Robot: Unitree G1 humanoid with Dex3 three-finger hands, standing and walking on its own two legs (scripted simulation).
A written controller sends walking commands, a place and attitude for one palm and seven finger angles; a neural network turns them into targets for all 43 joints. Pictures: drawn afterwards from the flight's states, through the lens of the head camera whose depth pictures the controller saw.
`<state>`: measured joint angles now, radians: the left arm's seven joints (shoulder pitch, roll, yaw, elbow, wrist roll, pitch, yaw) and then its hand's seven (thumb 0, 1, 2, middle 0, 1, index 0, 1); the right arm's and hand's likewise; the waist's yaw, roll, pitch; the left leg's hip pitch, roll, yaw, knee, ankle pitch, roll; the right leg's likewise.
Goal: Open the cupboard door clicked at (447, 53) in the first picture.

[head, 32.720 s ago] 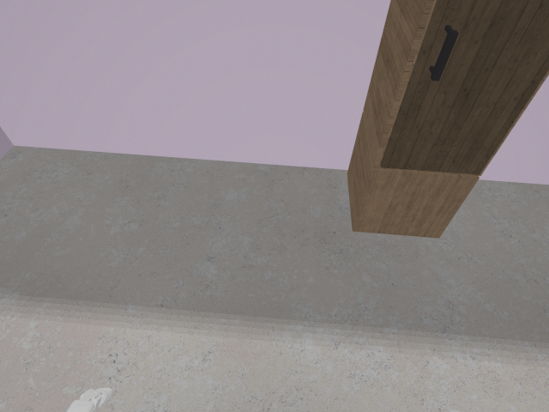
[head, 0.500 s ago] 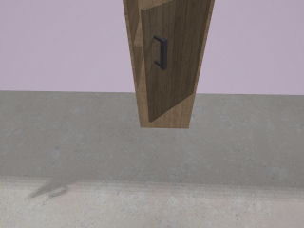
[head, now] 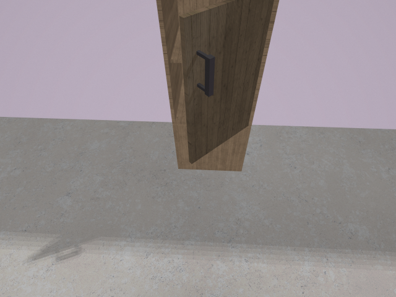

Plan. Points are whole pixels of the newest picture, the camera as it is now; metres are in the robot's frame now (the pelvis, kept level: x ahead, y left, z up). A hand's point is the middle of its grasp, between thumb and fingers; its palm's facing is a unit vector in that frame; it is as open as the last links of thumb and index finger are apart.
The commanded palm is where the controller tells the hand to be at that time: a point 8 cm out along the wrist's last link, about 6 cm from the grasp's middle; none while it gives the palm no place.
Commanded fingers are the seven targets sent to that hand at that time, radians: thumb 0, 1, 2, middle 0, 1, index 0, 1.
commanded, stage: look to check the result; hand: left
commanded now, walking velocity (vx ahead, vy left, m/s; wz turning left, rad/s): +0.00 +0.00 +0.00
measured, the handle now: (204, 73) +0.68 +0.02 +0.08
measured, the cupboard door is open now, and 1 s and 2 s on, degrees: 43 43 43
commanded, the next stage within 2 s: walk to a spot facing it in 0.40 s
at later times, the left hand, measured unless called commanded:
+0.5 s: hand out of the picture +0.04 +0.17 -0.17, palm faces +0.02 -0.97 -0.24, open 7.4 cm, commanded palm none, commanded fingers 0.00 0.90 0.90 -0.20 -0.30 -0.20 -0.30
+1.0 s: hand out of the picture +0.08 +0.19 -0.18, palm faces -0.12 -0.97 -0.21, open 7.4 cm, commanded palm none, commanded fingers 0.00 0.90 0.90 -0.20 -0.30 -0.20 -0.30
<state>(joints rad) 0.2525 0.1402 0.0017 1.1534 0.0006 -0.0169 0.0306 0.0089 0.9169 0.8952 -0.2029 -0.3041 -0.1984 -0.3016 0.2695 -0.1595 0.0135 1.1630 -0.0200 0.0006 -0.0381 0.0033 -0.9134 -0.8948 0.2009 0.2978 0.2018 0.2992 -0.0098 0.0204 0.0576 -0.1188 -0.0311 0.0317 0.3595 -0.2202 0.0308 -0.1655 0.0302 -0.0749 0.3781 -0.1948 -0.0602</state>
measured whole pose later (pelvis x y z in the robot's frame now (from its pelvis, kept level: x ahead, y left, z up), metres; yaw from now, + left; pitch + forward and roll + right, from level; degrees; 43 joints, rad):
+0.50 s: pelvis +0.01 -0.01 +0.00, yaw +0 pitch -1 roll +0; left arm 0.21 0.18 0.01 1.14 0.00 -0.03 0.03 0.01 0.91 0.90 -0.20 -0.30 -0.20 -0.30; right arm 0.22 -0.20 0.01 1.15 -0.02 0.00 -0.04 0.00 -0.91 -0.89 0.20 0.30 0.20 0.30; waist -0.01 0.02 0.06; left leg -0.09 -0.01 0.02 0.34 -0.23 0.01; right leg -0.13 0.05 -0.08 0.35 -0.20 -0.08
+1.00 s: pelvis +0.00 +0.00 -0.01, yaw -10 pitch +0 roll +0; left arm 0.17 0.20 0.09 1.03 0.02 0.06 -0.01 0.01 0.91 0.90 -0.20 -0.30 -0.20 -0.30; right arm 0.25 -0.18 -0.03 1.03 -0.03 0.02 -0.06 0.00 -0.91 -0.89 0.20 0.30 0.20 0.30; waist 0.00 -0.01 0.11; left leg -0.18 0.05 0.19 0.49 -0.31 0.03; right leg -0.42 0.06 0.01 0.93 -0.43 -0.01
